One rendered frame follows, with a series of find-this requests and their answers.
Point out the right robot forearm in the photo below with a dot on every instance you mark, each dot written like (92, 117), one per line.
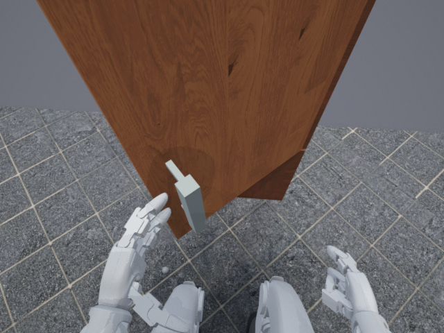
(369, 322)

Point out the cupboard door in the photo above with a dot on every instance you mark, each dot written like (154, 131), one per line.
(226, 89)

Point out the left robot thigh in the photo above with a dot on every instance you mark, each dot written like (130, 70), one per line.
(186, 302)

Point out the robot right shin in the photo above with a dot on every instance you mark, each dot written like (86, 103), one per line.
(262, 325)

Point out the robot left hand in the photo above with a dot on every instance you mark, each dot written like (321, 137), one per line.
(126, 261)

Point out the robot right hand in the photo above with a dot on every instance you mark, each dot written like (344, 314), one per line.
(354, 292)

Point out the handle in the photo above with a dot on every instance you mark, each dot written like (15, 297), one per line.
(191, 198)

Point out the left robot forearm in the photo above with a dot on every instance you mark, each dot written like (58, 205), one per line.
(105, 319)

